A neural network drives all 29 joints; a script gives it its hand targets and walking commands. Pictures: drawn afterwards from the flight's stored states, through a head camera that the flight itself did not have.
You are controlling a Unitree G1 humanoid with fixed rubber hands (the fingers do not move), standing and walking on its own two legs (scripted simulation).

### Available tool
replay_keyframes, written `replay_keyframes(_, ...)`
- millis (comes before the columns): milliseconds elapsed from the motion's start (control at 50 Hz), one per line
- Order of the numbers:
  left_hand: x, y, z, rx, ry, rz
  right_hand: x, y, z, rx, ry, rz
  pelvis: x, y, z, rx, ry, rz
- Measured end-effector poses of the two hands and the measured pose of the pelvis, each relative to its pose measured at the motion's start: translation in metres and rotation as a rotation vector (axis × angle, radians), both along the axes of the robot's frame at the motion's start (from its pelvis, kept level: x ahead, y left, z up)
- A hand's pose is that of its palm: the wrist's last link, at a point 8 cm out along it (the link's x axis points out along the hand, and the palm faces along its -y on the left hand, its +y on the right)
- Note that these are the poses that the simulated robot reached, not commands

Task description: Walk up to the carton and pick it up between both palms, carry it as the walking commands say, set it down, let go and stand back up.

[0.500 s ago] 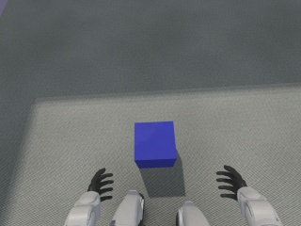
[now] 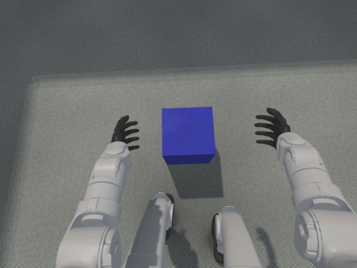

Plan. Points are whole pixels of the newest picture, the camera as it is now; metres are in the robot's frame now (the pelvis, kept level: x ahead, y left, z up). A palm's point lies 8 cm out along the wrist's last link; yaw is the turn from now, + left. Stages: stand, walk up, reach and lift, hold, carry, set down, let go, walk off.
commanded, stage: reach and lift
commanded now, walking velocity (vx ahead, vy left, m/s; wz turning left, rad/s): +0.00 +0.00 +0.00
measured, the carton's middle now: (187, 138) +0.51 +0.05 -0.55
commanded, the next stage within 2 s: none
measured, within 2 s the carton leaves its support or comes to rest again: neither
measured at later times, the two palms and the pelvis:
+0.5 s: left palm (119, 102) +0.48 +0.23 -0.13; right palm (267, 93) +0.54 -0.16 -0.12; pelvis +0.02 +0.00 -0.02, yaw -1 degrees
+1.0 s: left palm (131, 117) +0.48 +0.23 -0.25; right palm (253, 112) +0.53 -0.16 -0.25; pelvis +0.00 -0.01 -0.12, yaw -2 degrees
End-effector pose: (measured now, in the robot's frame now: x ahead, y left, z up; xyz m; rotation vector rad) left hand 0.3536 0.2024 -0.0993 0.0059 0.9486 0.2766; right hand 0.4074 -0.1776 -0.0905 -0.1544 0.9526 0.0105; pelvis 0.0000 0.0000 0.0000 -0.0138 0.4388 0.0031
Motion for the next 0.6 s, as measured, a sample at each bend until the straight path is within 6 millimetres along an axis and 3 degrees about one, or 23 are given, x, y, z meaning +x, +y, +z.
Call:
replay_keyframes(240,0.067,0.014,-0.018,0.034,-0.161,-0.005,0.066,0.009,-0.025,0.018,-0.151,0.0,0.014,-0.004,-0.013,-0.01,0.205,-0.006)
replay_keyframes(400,0.109,0.025,-0.024,0.048,-0.254,-0.017,0.111,0.015,-0.031,0.03,-0.268,-0.006,0.02,-0.005,-0.022,-0.009,0.307,-0.012)
replay_keyframes(500,0.126,0.032,-0.026,0.05,-0.289,-0.023,0.13,0.018,-0.031,0.034,-0.317,-0.001,0.021,-0.005,-0.024,-0.009,0.35,-0.015)
replay_keyframes(600,0.132,0.035,-0.032,0.042,-0.301,-0.026,0.135,0.021,-0.037,0.035,-0.325,0.004,0.022,-0.005,-0.026,-0.01,0.381,-0.018)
